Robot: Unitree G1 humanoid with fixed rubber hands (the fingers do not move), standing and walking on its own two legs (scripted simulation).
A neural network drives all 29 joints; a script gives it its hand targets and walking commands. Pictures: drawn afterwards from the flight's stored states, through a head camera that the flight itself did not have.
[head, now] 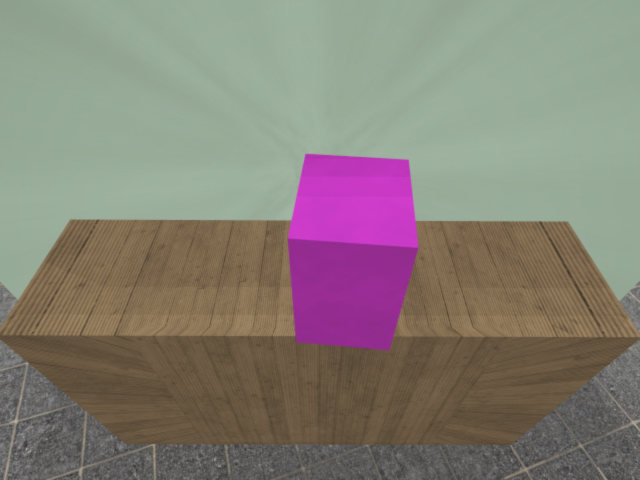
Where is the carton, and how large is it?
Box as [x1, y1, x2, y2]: [288, 154, 417, 349]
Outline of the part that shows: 305,154 288,235 296,341 389,349 417,250 417,239 408,160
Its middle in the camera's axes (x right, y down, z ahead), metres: +0.05 +0.02 +0.63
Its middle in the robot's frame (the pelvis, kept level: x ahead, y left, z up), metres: +0.47 -0.01 +0.00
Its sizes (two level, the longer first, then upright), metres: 0.186 0.161 0.260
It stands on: a pedestal, 0.63 m high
